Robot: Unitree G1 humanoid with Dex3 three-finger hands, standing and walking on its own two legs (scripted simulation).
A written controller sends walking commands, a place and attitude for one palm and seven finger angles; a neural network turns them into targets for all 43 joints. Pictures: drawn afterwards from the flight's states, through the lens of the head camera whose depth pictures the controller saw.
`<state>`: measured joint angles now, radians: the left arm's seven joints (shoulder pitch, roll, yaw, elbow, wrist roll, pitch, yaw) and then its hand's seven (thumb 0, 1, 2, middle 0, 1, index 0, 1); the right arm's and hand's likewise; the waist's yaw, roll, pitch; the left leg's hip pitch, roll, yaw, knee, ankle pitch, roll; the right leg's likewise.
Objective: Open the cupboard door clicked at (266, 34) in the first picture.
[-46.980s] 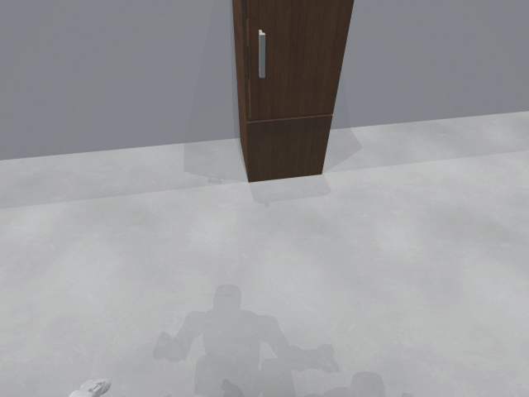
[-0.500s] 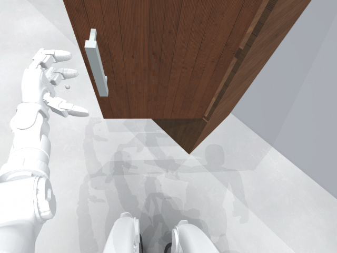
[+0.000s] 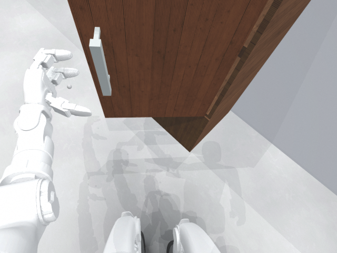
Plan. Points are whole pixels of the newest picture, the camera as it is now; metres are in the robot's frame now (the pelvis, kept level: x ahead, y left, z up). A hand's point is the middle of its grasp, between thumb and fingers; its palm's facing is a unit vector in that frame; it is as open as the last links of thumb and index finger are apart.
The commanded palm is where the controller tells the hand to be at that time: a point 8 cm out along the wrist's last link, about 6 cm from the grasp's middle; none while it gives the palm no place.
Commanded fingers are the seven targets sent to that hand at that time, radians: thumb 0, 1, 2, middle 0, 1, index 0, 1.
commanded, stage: slide the fingers in behind the handle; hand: left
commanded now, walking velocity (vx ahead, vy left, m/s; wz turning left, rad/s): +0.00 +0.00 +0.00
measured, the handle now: (102, 64) +0.54 +0.15 +0.06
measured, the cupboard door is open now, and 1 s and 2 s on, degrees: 48 48 48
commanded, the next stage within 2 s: close the thumb around the handle in 1.66 s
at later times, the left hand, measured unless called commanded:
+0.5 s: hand (89, 85) +0.48 +0.17 +0.05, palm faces +0.05 -1.00 -0.01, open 14.0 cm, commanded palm +0.46 +0.21 +0.05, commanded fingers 0.00 -0.50 0.30 -0.30 -1.20 -0.30 -1.20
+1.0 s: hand (105, 87) +0.48 +0.14 +0.05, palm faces +0.07 -1.00 -0.02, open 14.0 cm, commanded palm +0.45 +0.18 +0.05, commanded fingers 0.00 -0.50 0.30 -0.30 -1.20 -0.30 -1.20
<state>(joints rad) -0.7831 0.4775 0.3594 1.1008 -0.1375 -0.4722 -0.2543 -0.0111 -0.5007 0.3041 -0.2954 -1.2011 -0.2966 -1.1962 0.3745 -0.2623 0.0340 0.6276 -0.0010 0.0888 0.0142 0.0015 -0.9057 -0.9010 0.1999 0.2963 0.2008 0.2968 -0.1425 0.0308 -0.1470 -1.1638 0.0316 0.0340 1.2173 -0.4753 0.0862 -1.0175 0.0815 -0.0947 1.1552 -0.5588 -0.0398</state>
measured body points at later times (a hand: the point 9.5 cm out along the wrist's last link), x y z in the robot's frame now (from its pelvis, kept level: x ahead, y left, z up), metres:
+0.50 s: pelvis -0.01 +0.00 +0.00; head +0.12 +0.03 +0.43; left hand +0.48 +0.22 +0.05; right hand +0.02 -0.27 -0.11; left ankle +0.05 +0.06 -0.63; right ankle -0.01 -0.11 -0.63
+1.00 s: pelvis +0.00 -0.03 +0.00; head +0.12 -0.01 +0.43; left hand +0.47 +0.19 +0.06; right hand +0.04 -0.29 -0.12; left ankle +0.05 +0.06 -0.63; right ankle -0.01 -0.11 -0.63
